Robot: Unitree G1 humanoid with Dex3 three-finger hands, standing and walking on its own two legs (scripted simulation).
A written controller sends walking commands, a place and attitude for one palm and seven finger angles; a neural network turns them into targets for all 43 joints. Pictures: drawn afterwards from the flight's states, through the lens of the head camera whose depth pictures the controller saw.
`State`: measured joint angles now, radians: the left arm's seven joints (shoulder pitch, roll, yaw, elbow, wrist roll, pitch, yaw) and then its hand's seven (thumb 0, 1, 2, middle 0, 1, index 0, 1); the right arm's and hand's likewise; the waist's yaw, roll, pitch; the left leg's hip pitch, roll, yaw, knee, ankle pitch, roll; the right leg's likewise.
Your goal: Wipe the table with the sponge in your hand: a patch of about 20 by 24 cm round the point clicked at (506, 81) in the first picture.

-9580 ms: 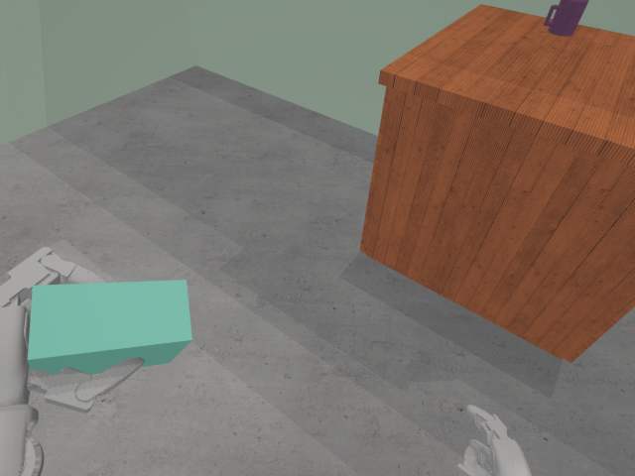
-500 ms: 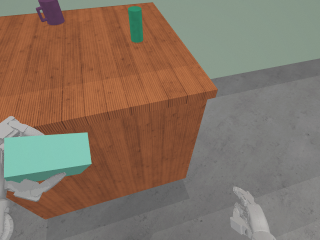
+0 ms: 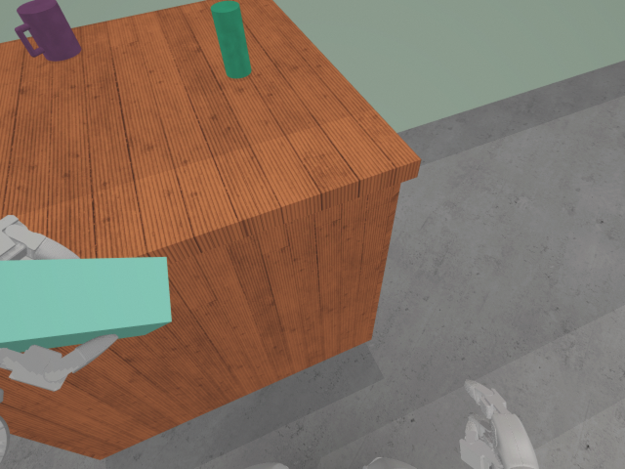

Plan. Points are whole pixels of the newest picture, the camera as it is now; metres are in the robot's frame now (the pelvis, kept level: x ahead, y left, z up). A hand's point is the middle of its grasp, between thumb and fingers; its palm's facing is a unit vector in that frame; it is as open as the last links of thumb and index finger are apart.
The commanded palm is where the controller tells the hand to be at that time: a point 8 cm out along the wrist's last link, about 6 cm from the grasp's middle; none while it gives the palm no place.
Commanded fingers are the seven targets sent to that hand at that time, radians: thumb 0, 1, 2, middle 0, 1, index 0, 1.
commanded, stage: shuffle to correct the standing spot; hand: left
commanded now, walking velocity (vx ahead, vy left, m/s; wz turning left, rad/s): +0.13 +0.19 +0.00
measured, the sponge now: (109, 303) +0.25 +0.19 +0.16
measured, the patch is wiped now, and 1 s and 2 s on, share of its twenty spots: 0.00 0.00 0.00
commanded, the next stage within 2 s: come to a stop and stand still in 0.54 s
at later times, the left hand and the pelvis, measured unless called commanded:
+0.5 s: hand out of the picture +0.28 +0.32 +0.19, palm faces +0.38 -0.82 -0.43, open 9.9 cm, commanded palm +0.22 +0.36 +0.20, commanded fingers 0.00 0.10 1.30 -1.20 -1.60 -1.20 -1.60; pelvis +0.04 +0.09 +0.00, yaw -3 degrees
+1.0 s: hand out of the picture +0.31 +0.37 +0.19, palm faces +0.33 -0.85 -0.42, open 9.9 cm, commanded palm +0.26 +0.42 +0.20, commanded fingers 0.00 0.10 1.30 -1.20 -1.60 -1.20 -1.60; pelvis +0.09 +0.14 +0.02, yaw -3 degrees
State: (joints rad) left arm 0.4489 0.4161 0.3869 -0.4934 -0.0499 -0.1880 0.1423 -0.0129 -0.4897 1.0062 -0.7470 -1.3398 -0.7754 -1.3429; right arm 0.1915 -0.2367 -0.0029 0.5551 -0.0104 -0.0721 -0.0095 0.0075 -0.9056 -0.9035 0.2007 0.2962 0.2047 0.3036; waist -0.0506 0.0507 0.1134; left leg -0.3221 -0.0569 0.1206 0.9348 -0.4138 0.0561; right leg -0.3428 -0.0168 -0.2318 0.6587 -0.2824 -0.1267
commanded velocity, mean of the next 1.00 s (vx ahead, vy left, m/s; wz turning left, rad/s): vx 0.05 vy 0.05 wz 0.00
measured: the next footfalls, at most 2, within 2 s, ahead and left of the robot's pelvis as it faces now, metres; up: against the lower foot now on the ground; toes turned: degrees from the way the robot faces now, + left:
left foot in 0.36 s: +0.16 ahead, +0.26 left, +0.00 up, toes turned -2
right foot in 0.84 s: +0.14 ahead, +0.05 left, +0.00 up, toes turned -3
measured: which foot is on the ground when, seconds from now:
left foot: up 0.00-0.34, down 0.36-1.00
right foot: down 0.00-0.68, up 0.70-0.82, down 0.84-1.00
